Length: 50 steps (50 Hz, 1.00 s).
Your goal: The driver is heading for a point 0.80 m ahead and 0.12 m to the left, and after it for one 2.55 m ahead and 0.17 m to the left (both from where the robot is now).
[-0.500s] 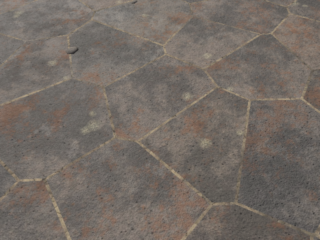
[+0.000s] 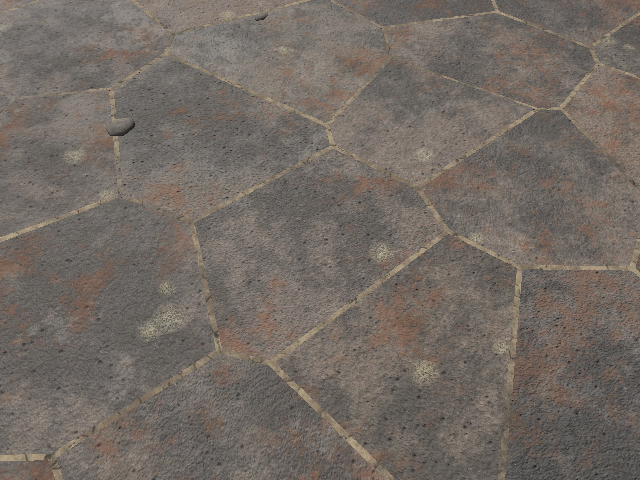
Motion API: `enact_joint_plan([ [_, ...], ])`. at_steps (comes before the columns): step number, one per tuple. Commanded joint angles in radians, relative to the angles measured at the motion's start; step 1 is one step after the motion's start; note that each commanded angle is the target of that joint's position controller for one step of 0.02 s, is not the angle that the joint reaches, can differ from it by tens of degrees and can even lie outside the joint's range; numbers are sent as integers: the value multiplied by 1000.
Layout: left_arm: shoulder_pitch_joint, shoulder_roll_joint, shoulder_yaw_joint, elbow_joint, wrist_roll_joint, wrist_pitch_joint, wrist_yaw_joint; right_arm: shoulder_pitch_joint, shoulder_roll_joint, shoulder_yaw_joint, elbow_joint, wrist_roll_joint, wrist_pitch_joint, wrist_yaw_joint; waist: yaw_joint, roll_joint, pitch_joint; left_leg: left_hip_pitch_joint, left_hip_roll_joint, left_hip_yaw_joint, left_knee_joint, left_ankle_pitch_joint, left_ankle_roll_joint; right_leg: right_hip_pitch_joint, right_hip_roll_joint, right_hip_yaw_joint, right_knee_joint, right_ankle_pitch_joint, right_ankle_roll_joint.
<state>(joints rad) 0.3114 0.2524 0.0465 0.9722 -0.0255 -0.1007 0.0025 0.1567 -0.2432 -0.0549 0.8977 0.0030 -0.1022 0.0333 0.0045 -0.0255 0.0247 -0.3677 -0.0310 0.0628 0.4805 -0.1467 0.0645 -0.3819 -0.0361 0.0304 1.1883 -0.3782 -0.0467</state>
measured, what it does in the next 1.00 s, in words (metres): walks ahead: right foot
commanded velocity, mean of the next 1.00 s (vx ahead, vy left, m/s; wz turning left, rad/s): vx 0.50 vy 0.00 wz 0.21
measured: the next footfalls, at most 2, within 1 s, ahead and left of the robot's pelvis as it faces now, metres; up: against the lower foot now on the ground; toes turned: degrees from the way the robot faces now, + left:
right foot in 0.44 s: +0.41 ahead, -0.15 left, +0.00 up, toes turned -3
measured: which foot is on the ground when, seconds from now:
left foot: down 0.00-0.46, up 0.48-1.00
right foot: up 0.00-0.42, down 0.44-1.00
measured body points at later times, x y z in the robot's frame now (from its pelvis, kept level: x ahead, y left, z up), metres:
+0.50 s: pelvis +0.27 -0.05 -0.01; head +0.31 -0.06 +0.44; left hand +0.46 +0.19 -0.11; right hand +0.24 -0.32 -0.16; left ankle +0.09 +0.08 -0.68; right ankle +0.37 -0.15 -0.73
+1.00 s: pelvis +0.54 -0.01 -0.01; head +0.56 +0.00 +0.43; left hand +0.46 +0.25 -0.16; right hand +0.78 -0.20 -0.12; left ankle +0.64 +0.11 -0.73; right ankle +0.38 -0.15 -0.73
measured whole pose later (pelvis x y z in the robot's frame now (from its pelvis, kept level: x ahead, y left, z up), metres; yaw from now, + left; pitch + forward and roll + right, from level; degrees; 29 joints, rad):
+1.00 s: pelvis +0.54 -0.01 -0.01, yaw +15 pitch +2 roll -2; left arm 0.33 0.25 0.08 0.99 -0.01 -0.06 0.03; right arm 0.05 -0.22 -0.07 0.81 0.02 -0.04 0.06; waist 0.04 0.01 0.03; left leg -0.55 0.03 0.08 0.62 -0.12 0.12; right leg 0.12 -0.05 -0.30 0.36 -0.45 0.04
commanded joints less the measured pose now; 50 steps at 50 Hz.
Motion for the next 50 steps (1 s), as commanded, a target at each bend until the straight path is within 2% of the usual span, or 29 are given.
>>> enact_joint_plan([
  [1, 13, 75, 29, -65, 6, 0, 10, 43, -71, -11, -21, -14, -13, 4, 6, 100, -78, 221, 263, -321, -297, 98, 168, -208, -110, 48, -10, 105, -8],
  [2, 24, 56, 27, -62, 7, 11, 11, 59, -81, -13, -10, -10, -16, 2, 14, 100, -66, 193, 256, -291, -318, 121, 176, -199, -115, 39, -38, 113, -3],
  [5, -64, 60, 33, -96, 17, 24, 16, 106, -126, -24, 14, -8, -17, -16, 8, 76, -16, 188, 256, -237, -361, 171, 186, -287, -126, 30, -165, 223, 24],
  [7, -137, 57, 34, -118, 21, 23, 14, 140, -130, -23, 26, -5, -9, -28, -10, 71, -2, 219, 247, -208, -369, 186, 172, -335, -123, 26, -275, 327, 36],
  [11, -268, 36, 24, -152, 16, 15, 0, 198, -138, -21, 48, 4, -1, -37, -50, 80, 24, 251, 216, -140, -374, 175, 136, -305, -86, -10, -496, 483, 36],
  [16, -403, 37, 13, -202, 5, 5, -27, 277, -148, -26, 92, 11, 17, -40, -92, 82, 67, 395, 267, -140, -322, 178, 134, -329, -58, -26, -630, 431, 22],
  [19, -389, 62, 18, -214, 2, -5, -43, 266, -165, -36, 101, 15, 30, -46, -59, 104, 51, 459, 302, -147, -248, 299, 113, -262, -35, -37, -677, 328, -16],
  [20, -335, 83, 28, -202, 3, -8, -43, 244, -174, -39, 96, 16, 34, -47, -24, 118, 17, 458, 296, -137, -190, 439, 101, -167, -8, -58, -688, 302, -32],
  [21, -219, 113, 46, -168, 7, -9, -40, 217, -172, -38, 90, 17, 38, -47, 41, 118, -51, 435, 261, -104, -61, 596, 81, 0, 28, -89, -709, 310, -55],
  [22, -36, 168, 72, -112, 12, -9, -33, 207, -144, -26, 78, 10, 40, -47, 114, 91, -169, 318, 204, -63, 156, 583, 49, 273, 2, -57, -686, 340, -94],
  [23, 122, 267, 96, -87, 35, -7, -23, 290, -54, 2, 56, -2, 28, -40, 116, -95, -337, -58, 82, -15, 554, 207, -14, 695, -266, 313, -687, 294, -220],
  [24, 148, 234, 84, -76, 24, -2, -25, 327, -8, 20, 74, 13, 5, -33, 108, -248, -441, -280, -32, -124, 788, -413, -32, 823, -398, 678, -852, 169, -302],
  [25, 87, 164, 61, -86, 19, -4, -24, 247, -120, -11, 62, 43, -11, -30, 116, -156, -317, -372, 30, -211, 881, -393, -9, 716, -363, 581, -876, 107, -245],
  [26, 1, 126, 49, -105, 21, -5, -21, 168, -142, -17, 36, 55, -16, -32, 91, -107, -200, -387, 85, -181, 866, -304, 5, 564, -332, 421, -897, 143, -200],
  [27, -72, 94, 38, -111, 26, -10, -24, 131, -129, -20, 32, 47, -10, -40, 56, -40, -121, -344, 128, -165, 799, -221, 3, 411, -290, 307, -942, 195, -173],
  [28, -115, 62, 29, -112, 32, -17, -26, 135, -119, -30, 37, 36, 6, -46, 22, -49, -77, -291, 160, -170, 737, -168, 3, 317, -251, 219, -981, 226, -147],
  [29, -131, 52, 27, -104, 39, -20, -28, 165, -93, -31, 45, 34, 23, -46, -3, -70, -59, -233, 172, -174, 711, -135, 1, 250, -231, 163, -1012, 242, -136],
  [31, -115, 63, 32, -83, 42, -26, -24, 186, -53, -31, 51, 36, 47, -47, -22, -61, -31, -223, 174, -173, 685, -94, -5, 198, -219, 78, -1052, 308, -141],
  [33, -95, 89, 40, -69, 47, -29, -12, 140, -57, -37, 31, 32, 58, -50, -22, -40, -3, -293, 171, -193, 631, -13, -14, 207, -221, 18, -1071, 366, -143],
  [36, -71, 100, 43, -56, 49, -24, 5, 69, -58, -43, 3, 22, 55, -41, -11, -30, 16, -359, 157, -200, 492, 132, -26, 253, -213, -63, -1079, 419, -128],
  [39, -55, 113, 44, -52, 42, -18, 17, -22, -44, -35, -30, 16, 51, -22, 14, -23, 40, -342, 148, -135, 340, 235, -27, 276, -202, -144, -1090, 432, -107],
  [42, 11, 126, 49, -30, 34, -4, 25, -125, -25, -23, -79, 15, 51, -4, 54, -4, 77, -380, 144, -88, 243, 229, -16, 374, -231, -186, -1072, 468, -103],
  [45, 45, 143, 58, -18, 22, 18, 26, -189, -23, -17, -131, 19, 52, 15, 67, -9, 92, -410, 129, -38, 189, 131, 5, 488, -266, -216, -1007, 569, -97],
  [46, 35, 153, 61, -21, 18, 25, 27, -191, -29, -19, -144, 20, 53, 22, 55, -19, 86, -382, 115, -15, 175, 84, 18, 504, -271, -231, -972, 661, -90],
  [48, 3, 185, 70, -35, 10, 35, 33, -144, -63, -35, -158, 21, 57, 29, 7, -62, 27, -241, 50, 52, 174, -17, 53, 514, -270, -261, -844, 1002, -69],
  [49, -14, 199, 73, -43, 8, 42, 36, -62, -94, -51, -148, 25, 58, 30, -44, -80, -25, -123, 8, 77, 174, -61, 76, 501, -263, -272, -717, 1144, -57],
  [50, -42, 206, 72, -52, 3, 47, 36, 83, -144, -79, -116, 27, 58, 24, -128, -70, -103, 87, -33, 81, 103, -9, 111, 437, -232, -289, -521, 1150, -29],
])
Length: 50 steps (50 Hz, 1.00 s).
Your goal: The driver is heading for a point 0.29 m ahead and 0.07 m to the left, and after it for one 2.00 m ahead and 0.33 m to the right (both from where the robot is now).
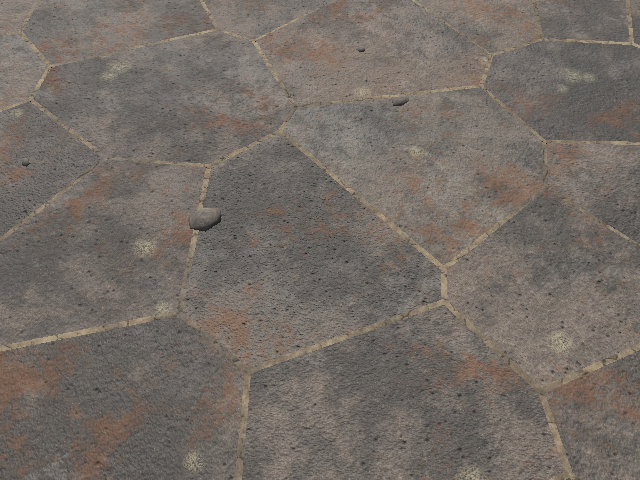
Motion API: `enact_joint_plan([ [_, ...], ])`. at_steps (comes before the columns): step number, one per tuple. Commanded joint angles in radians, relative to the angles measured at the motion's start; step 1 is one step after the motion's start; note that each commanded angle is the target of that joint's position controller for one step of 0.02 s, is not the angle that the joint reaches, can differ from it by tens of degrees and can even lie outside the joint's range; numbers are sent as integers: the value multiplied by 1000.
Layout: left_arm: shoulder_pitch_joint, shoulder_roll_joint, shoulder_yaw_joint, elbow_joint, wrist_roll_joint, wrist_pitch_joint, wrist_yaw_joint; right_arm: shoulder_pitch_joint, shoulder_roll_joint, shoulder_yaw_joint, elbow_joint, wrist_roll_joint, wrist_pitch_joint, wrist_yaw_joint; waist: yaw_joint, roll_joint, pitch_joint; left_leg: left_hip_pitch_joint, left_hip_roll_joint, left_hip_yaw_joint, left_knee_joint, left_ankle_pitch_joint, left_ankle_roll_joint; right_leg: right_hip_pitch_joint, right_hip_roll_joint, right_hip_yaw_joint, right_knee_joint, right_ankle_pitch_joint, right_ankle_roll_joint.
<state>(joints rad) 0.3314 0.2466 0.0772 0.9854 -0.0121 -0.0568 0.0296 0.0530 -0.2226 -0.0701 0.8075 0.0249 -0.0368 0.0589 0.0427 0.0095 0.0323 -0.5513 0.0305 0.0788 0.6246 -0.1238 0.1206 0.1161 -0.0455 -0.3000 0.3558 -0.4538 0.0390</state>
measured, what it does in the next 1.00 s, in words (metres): walks ahead: left foot, then right foot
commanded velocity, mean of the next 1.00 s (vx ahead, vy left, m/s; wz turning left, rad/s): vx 0.17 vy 0.00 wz -0.17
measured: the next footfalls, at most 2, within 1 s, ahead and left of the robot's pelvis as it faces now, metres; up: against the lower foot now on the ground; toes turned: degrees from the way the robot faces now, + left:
left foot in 0.02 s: +0.17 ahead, +0.09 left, +0.00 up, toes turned +4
right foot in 0.48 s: +0.41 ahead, -0.07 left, +0.00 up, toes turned +2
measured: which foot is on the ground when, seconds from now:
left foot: up 0.00-0.00, down 0.02-0.50, up 0.52-0.88, down 0.90-1.00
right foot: down 0.00-0.00, up 0.02-0.46, down 0.48-0.90, up 0.92-1.00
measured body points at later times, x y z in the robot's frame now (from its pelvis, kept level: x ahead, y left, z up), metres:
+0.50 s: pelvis +0.25 +0.02 +0.01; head +0.27 +0.02 +0.46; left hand +0.38 +0.28 -0.10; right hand +0.37 -0.25 -0.12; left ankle +0.14 +0.09 -0.72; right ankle +0.37 -0.07 -0.72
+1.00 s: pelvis +0.31 +0.06 +0.02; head +0.34 +0.08 +0.47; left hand +0.53 +0.30 -0.09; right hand +0.35 -0.25 -0.08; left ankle +0.35 +0.17 -0.72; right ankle +0.32 -0.07 -0.66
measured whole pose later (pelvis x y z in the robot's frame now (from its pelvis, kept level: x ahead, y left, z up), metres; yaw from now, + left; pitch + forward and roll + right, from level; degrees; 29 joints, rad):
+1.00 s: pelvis +0.31 +0.06 +0.02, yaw -14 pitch +3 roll -1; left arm 0.16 0.33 0.10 0.68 -0.01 0.04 0.03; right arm 0.21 -0.27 -0.07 0.79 -0.03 -0.01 -0.04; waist 0.00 -0.04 0.01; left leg -0.30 0.00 -0.04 0.49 -0.23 0.01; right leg -0.56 0.12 0.13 0.95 -0.42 0.02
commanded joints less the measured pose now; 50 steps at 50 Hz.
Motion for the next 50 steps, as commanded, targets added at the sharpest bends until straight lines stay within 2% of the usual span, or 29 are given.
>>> enact_joint_plan([
  [1, -64, 202, 36, -83, -2, -3, 9, 350, -251, -102, 14, 4, -1, -23, -236, -22, -200, 575, -28, -96, -97, -21, 108, -288, -176, 41, 605, 953, -67],
  [2, 26, 29, -14, -133, 35, -33, -12, 348, -353, -114, 17, 9, -6, -33, -110, 244, -270, 909, 234, -643, -160, -103, 288, -752, 32, 124, 965, -49, -7],
  [3, -61, 85, -11, -162, -10, -84, -29, 393, -294, -91, -6, -9, -18, -31, -158, 161, -400, 987, 312, -921, -323, -193, 339, -883, 81, 366, 1092, -145, -24],
  [4, -168, 129, 1, -192, -45, -108, -37, 360, -230, -74, -3, -18, -29, -32, -176, 109, -270, 918, 280, -771, -338, -114, 275, -974, 24, 391, 1074, -53, -55],
  [5, -181, 127, -1, -192, -35, -117, -33, 286, -187, -62, -18, -10, -37, -32, -131, 30, -189, 769, 236, -633, -332, -28, 233, -941, -24, 389, 982, 40, -71],
  [6, -183, 137, 9, -179, -7, -112, -23, 190, -155, -51, -45, -10, -39, -31, -82, -13, -119, 600, 199, -525, -336, 154, 204, -860, -52, 380, 900, 80, -60],
  [7, -158, 153, 20, -177, 6, -96, -18, 143, -137, -42, -67, -18, -40, -36, -43, -12, -101, 489, 176, -455, -343, 314, 194, -774, -70, 382, 858, 96, -45],
  [10, -98, 108, 16, -159, 16, -49, -15, 135, -147, -35, -63, -29, -43, -52, -2, -9, -88, 348, 149, -288, -354, 635, 172, -679, -75, 334, 729, 152, -5],
  [14, -181, 61, -8, -168, 17, -38, -23, 166, -147, -26, -26, -32, -36, -72, -40, 57, -93, 325, 69, -113, -360, 685, 89, -608, -43, 287, 411, 455, -13],
  [17, -243, 80, -10, -180, 4, -40, -39, 189, -155, -20, 1, -41, -33, -79, -79, 62, -102, 396, 96, -99, -358, 597, 57, -579, -20, 294, 279, 606, -33],
  [20, -276, 119, -2, -203, 6, -38, -54, 159, -170, -21, 15, -44, -22, -85, -78, 73, -73, 488, 146, -109, -301, 577, 57, -635, -4, 306, 248, 487, -59],
  [23, -210, 148, 12, -209, 16, -40, -75, 125, -181, -27, 5, -24, 6, -106, -34, 72, -81, 548, 161, -111, -131, 683, 35, -613, 35, 269, 188, 363, -97],
  [24, -125, 172, 25, -190, 19, -42, -76, 121, -181, -27, -3, -19, 15, -114, 5, 46, -119, 530, 119, -85, -2, 690, -3, -499, 54, 269, 109, 488, -126],
  [25, -45, 236, 42, -190, 27, -41, -69, 127, -177, -23, -30, -34, 14, -118, 24, -59, -205, 404, 34, -37, 238, 463, -63, -304, -54, 444, 111, 872, -195],
  [26, -38, 299, 52, -208, 42, -29, -59, 207, -107, -4, -52, -56, 6, -105, -38, -289, -295, 59, -158, -33, 592, -357, -145, -23, -294, 794, 110, 1217, -404],
  [27, -34, 221, 31, -218, 36, -17, -51, 212, -131, -1, -42, -45, 1, -87, -8, -238, -408, -33, -153, -188, 728, -544, -143, 39, -322, 913, 54, 1038, -451],
  [28, -99, 196, 27, -250, 24, -8, -46, 167, -158, -8, -49, -17, 5, -79, -7, -157, -329, -88, -103, -216, 768, -488, -141, -37, -283, 835, 39, 848, -411],
  [29, -147, 172, 22, -268, 9, 5, -38, 126, -159, -10, -53, -17, 16, -84, -15, -52, -252, -100, -70, -199, 727, -426, -145, -139, -233, 760, 11, 677, -356],
  [30, -173, 160, 15, -279, 1, 18, -32, 97, -163, -15, -59, -26, 30, -93, -25, -7, -181, -86, -44, -188, 648, -386, -150, -257, -209, 723, -23, 548, -325],
  [32, -199, 170, 19, -293, 13, 39, -22, 92, -143, -14, -73, -30, 48, -102, -56, -79, -129, 13, -44, -159, 447, -333, -155, -400, -124, 670, -69, 377, -278],
  [34, -180, 193, 32, -304, 20, 51, -11, 111, -118, -8, -64, -25, 45, -109, -50, -134, -149, 68, -67, -141, 312, -314, -171, -408, -97, 653, -72, 383, -273],
  [37, -179, 214, 44, -323, 8, 59, 2, 109, -124, -7, -60, -23, 38, -111, -38, -146, -189, 128, -73, -155, 187, -233, -184, -407, -94, 674, -66, 315, -260],
  [41, -185, 207, 46, -343, 5, 77, 7, 103, -139, -14, -66, -17, 26, -101, -29, -176, -170, 168, -79, -162, 54, -204, -172, -407, -85, 744, -64, 197, -232],
  [44, -195, 194, 43, -358, -6, 94, 13, 181, -154, -25, -44, -16, 8, -86, -72, -171, -153, 325, -64, -142, -196, -91, -128, -464, -31, 738, -3, 162, -177],
  [45, -176, 158, 32, -365, -4, 96, 14, 221, -215, -42, -43, -33, 7, -89, -72, -81, -161, 428, 89, -262, -273, -110, -74, -565, 25, 677, 119, 57, -128],
  [46, -177, 111, 23, -400, -8, 88, 9, 192, -304, -60, -52, -61, 18, -95, -27, 214, -114, 447, 298, -515, -350, -27, 59, -765, 192, 455, 359, -93, -74],
  [47, -177, 179, 42, -404, 9, 70, 0, 148, -269, -52, -81, -92, 14, -94, -35, 269, -111, 363, 400, -635, -378, 54, 156, -790, 149, 446, 604, -146, -34],
  [48, -139, 226, 61, -374, 3, 71, -5, 80, -213, -37, -114, -82, 9, -102, -9, 174, -107, 350, 352, -534, -351, 92, 133, -769, 124, 466, 728, -79, -24],
  [50, -85, 198, 60, -328, 4, 94, 1, 24, -166, -24, -131, -42, 10, -107, 4, 104, -85, 371, 237, -348, -308, 117, 47, -784, 112, 433, 840, 31, 9],
])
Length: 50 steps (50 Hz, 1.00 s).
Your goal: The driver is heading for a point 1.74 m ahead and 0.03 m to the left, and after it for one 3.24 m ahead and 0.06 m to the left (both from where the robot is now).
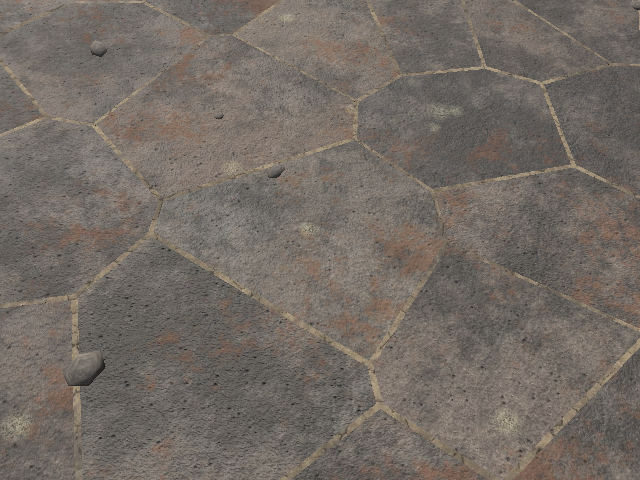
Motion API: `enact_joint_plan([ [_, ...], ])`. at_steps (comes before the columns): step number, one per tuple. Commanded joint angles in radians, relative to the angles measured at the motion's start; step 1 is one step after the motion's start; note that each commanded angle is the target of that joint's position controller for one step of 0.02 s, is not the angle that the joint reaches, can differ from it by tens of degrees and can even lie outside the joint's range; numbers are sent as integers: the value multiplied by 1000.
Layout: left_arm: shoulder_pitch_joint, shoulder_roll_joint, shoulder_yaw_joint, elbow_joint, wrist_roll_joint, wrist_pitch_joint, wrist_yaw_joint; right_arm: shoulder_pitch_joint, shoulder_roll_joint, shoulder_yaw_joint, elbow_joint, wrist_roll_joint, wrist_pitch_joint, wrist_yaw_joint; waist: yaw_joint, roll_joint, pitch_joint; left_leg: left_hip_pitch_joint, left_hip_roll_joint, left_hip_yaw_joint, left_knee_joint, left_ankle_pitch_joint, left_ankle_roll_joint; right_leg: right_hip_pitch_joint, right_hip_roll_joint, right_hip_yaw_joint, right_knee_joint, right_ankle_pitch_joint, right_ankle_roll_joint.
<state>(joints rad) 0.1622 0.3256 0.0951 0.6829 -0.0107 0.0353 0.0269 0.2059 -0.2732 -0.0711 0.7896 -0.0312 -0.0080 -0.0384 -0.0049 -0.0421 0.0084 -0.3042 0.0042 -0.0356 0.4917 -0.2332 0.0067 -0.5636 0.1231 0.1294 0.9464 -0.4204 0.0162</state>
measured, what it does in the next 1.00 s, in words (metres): steps on the spot: right foot, then left foot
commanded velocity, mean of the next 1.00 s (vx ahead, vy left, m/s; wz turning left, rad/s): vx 0.00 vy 0.00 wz -0.16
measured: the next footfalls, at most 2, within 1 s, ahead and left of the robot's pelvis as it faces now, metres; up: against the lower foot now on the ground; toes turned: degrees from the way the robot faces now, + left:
right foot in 0.30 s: +0.02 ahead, -0.15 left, +0.00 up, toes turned -6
left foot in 0.56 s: +0.06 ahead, +0.11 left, +0.00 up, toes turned -7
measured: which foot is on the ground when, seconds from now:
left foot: down 0.00-0.30, up 0.32-0.54, down 0.56-1.00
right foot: up 0.00-0.28, down 0.30-1.00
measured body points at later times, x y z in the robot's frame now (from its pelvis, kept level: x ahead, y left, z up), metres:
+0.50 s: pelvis +0.00 -0.03 +0.00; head +0.02 -0.04 +0.45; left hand +0.21 +0.18 -0.10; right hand +0.07 -0.32 -0.12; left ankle +0.01 +0.12 -0.72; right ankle -0.02 -0.14 -0.74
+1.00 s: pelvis +0.00 -0.01 -0.01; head +0.01 -0.01 +0.44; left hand +0.13 +0.24 -0.14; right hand +0.06 -0.28 -0.14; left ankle +0.02 +0.11 -0.74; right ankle -0.02 -0.14 -0.74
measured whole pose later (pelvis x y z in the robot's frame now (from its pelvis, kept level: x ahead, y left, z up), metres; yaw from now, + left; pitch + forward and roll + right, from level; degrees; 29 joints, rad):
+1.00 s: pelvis +0.00 -0.01 -0.01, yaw -8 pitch -2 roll +0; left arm 0.21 0.23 0.05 0.90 0.01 0.01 0.03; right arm 0.20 -0.22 -0.02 0.92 -0.01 -0.01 -0.03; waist 0.00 0.00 0.04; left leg -0.21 0.02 0.01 0.54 -0.30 -0.01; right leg -0.21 0.00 0.03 0.53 -0.29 0.02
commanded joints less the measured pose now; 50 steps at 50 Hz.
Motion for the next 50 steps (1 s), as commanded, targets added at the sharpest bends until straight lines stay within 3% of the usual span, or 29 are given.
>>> enact_joint_plan([
  [1, 83, 93, 35, -28, 2, 9, 2, -118, -114, -18, -111, 20, -17, -12, 41, 155, -47, 125, 251, -187, -170, 281, 164, -116, -62, -9, 296, 21, 48],
  [4, -4, 47, 13, -81, -10, 8, -3, -28, -127, -20, -94, 14, -3, -19, -16, 184, -41, 194, 228, -116, -169, 345, 193, -130, -83, -58, 189, 62, 78],
  [6, -35, 30, 1, -104, -5, 4, -6, 9, -149, -28, -85, 17, 4, -19, -38, 206, -67, 250, 247, -113, -152, 382, 210, -89, -101, -64, 68, 38, 86],
  [8, -43, 15, -11, -115, 0, 1, -14, -4, -173, -35, -90, 24, 6, -12, -40, 224, -84, 224, 258, -91, -143, 401, 215, 21, -119, -98, -63, 4, 76],
  [11, -31, 34, -9, -112, -3, 2, -21, -2, -189, -39, -83, 38, 8, 4, -42, 247, -85, 192, 269, -93, -125, 418, 219, 156, -107, -150, -235, 15, 51],
  [13, 21, 26, -8, -86, -1, 1, -26, -20, -179, -32, -75, 54, 10, 9, -6, 231, -76, 164, 251, -80, -74, 414, 192, 278, -93, -174, -472, 174, 9],
  [14, 42, 31, -7, -75, 3, 0, -26, 5, -158, -23, -58, 61, 7, 11, 8, 210, -71, 125, 229, -64, -48, 374, 148, 372, -92, -166, -618, 300, -20],
  [15, 58, 69, -1, -79, 8, 2, -19, 44, -124, -10, -46, 44, -3, 17, -3, 141, -117, 39, 192, -30, 7, 249, 73, 530, -175, -59, -617, 456, -49],
  [16, 71, 156, 12, -93, 22, 8, -5, 65, -57, 14, -69, -9, -20, 33, -42, -125, -173, -126, 95, 69, 183, -111, -18, 670, -390, 159, -533, 834, -131],
  [17, 35, 87, -9, -87, 38, -1, -14, -2, -63, 14, -89, 4, -22, 27, -5, -197, -161, -153, 64, 41, 211, -334, -56, 534, -466, 208, -564, 769, -271],
  [18, 7, 53, -19, -90, 46, -18, -23, -41, -116, 3, -88, 19, -15, 21, 13, -144, -117, -136, 77, 19, 271, -337, -71, 476, -427, 193, -595, 653, -283],
  [19, -16, 37, -25, -76, 47, -31, -24, -50, -119, -2, -80, 26, -7, 18, 6, -143, -97, -144, 76, 10, 293, -313, -75, 459, -389, 159, -602, 599, -255],
  [21, -64, 58, -21, -69, 29, -46, -24, -12, -126, -10, -53, 19, 14, 8, -10, -135, -63, -113, 82, -5, 313, -260, -90, 403, -358, 116, -601, 605, -225],
  [25, -86, 26, -33, -40, 23, -40, -21, 21, -75, 5, -27, 28, 10, 16, -25, -99, -76, 16, 60, 28, 159, -119, -87, 366, -309, 54, -564, 613, -205],
  [27, -63, 7, -40, -15, 13, -38, -23, 27, -72, 11, -19, 17, 4, 21, -36, -67, -75, 126, 56, 27, -44, 129, -68, 346, -270, 35, -545, 467, -152],
  [28, -28, -3, -42, -1, 21, -42, -25, 21, -108, 7, -25, 7, 2, 20, -14, -19, -75, 170, 92, -19, -62, 267, -53, 328, -232, 22, -530, 324, -108],
  [29, 9, 9, -37, 4, 33, -45, -30, 13, -171, -6, -24, 15, 3, 18, 33, 77, -48, 161, 111, -20, -28, 282, -20, 301, -184, -11, -529, 220, -79],
  [30, 0, 6, -39, 9, 34, -42, -27, -4, -157, -8, -12, 26, 3, 21, 28, 133, -26, 78, 97, -20, -34, 127, 12, 335, -147, -55, -524, 181, -51],
  [31, -31, 23, -35, 16, 30, -39, -23, -12, -120, 0, -15, 24, -1, 25, 5, 108, 1, 46, 86, -20, -55, 62, 12, 343, -144, -62, -502, 181, -42],
  [34, -35, 8, -34, 28, 23, -25, -12, -9, -93, 10, 4, 16, -17, 22, 2, 101, -4, 55, 73, -10, -59, 72, -10, 342, -151, -61, -489, 249, -44],
  [42, 2, 4, -28, 105, 19, -31, -5, 3, -85, 17, 45, 21, -17, 8, -6, 48, -6, 80, 59, 2, -46, 65, -4, 337, -151, -67, -490, 277, -28],
  [50, 40, 7, -28, 191, 16, -34, 7, 3, -68, 22, 96, 25, -12, 6, -2, 38, 6, 84, 45, 13, -52, 76, 1, 348, -150, -75, -496, 294, -19],
])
